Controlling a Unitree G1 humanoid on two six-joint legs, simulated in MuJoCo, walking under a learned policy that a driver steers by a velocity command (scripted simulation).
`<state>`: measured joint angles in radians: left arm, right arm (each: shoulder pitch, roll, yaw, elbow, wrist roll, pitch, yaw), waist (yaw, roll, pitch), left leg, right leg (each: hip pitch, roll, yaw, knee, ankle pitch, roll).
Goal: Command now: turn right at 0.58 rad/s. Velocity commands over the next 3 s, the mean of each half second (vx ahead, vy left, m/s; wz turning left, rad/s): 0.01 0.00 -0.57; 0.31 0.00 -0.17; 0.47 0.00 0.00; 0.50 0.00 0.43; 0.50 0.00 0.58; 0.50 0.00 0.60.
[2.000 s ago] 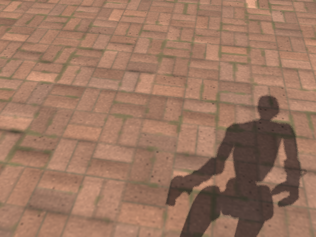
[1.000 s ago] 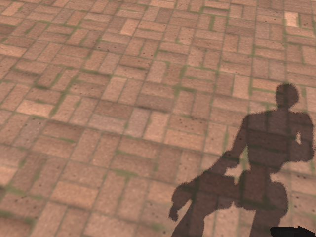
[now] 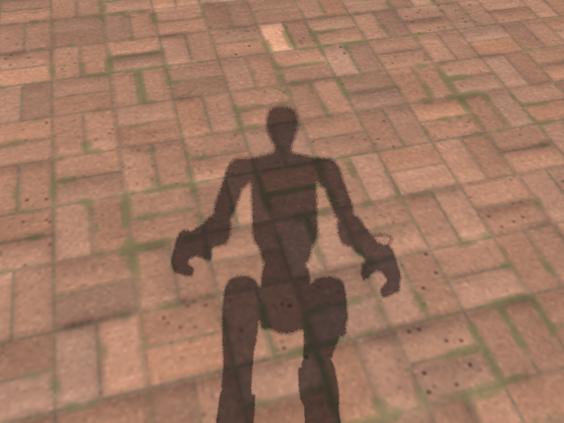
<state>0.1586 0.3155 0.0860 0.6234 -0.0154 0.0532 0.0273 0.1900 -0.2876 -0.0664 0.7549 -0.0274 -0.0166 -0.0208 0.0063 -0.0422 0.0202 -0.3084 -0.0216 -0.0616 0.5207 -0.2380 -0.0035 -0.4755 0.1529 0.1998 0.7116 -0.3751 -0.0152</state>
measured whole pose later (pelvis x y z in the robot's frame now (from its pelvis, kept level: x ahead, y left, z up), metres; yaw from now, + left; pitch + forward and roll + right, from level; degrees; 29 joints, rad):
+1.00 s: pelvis +0.11 -0.03 +0.01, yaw -20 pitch +2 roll +0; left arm 0.30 0.31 0.05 0.73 -0.02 -0.05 -0.01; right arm 0.29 -0.27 -0.05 0.74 0.00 -0.09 0.02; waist 0.00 -0.04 -0.02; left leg -0.24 -0.02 0.02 0.47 -0.27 0.05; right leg -0.43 0.00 0.03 1.04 -0.38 -0.04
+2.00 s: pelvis +0.64 -0.20 -0.01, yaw -4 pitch +1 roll -1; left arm 0.25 0.30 0.05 0.81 -0.02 -0.09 -0.01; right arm 0.19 -0.30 -0.06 0.63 0.02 -0.05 0.04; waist 0.01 0.00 0.07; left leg -0.44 -0.07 0.02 0.59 -0.18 0.10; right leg -0.30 -0.03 0.01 1.19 -0.44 -0.01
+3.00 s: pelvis +1.16 -0.12 -0.01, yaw +32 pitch +1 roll -1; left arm 0.25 0.32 0.05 0.80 -0.02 -0.09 -0.01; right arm 0.17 -0.30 -0.07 0.59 0.02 -0.04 0.04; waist 0.03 -0.01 0.08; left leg -0.43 -0.07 0.01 0.59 -0.19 0.09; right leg -0.30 -0.04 0.00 1.19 -0.44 0.01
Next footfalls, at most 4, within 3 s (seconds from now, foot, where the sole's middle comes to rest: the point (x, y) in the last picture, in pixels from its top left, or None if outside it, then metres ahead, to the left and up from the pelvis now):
0.38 right None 0.00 -0.14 -0.77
0.88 left None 0.17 0.05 -0.77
1.36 right None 0.41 -0.29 -0.77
1.90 left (338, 311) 0.76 -0.14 -0.77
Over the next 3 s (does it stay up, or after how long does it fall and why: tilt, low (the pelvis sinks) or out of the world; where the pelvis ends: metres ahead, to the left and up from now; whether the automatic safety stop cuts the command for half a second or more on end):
stays up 1.16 -0.12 -0.01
